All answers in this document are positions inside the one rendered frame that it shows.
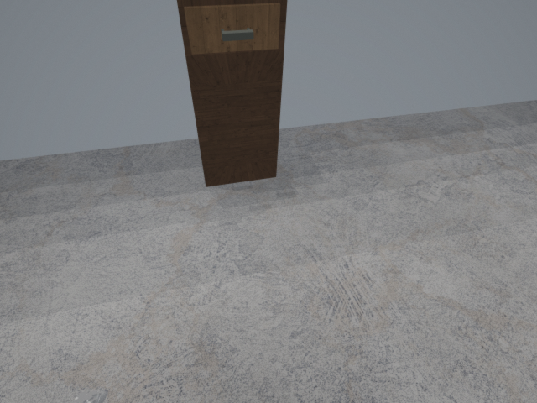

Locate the handle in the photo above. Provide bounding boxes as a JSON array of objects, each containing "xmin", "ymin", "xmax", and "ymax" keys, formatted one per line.
[{"xmin": 221, "ymin": 28, "xmax": 253, "ymax": 41}]

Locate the drawer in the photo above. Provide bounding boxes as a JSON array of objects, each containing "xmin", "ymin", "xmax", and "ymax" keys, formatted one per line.
[{"xmin": 184, "ymin": 3, "xmax": 280, "ymax": 55}]

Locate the cabinet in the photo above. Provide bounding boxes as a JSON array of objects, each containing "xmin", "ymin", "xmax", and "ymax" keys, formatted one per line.
[{"xmin": 177, "ymin": 0, "xmax": 287, "ymax": 187}]

